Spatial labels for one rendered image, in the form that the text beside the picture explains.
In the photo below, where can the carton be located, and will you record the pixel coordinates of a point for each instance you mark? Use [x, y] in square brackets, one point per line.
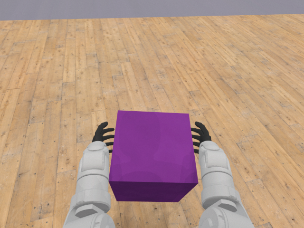
[153, 157]

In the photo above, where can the robot left upper arm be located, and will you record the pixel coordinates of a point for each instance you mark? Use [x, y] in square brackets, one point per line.
[97, 220]

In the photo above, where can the right robot forearm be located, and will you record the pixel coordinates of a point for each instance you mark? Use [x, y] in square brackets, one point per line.
[217, 180]

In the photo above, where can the left robot hand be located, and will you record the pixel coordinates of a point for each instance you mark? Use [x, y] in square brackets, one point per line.
[100, 132]

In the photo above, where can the robot right upper arm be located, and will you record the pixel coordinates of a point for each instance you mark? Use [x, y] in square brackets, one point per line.
[217, 217]

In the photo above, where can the right robot hand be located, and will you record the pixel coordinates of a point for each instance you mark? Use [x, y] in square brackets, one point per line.
[204, 135]

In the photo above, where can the left robot forearm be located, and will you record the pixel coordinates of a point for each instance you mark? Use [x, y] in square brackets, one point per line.
[92, 183]

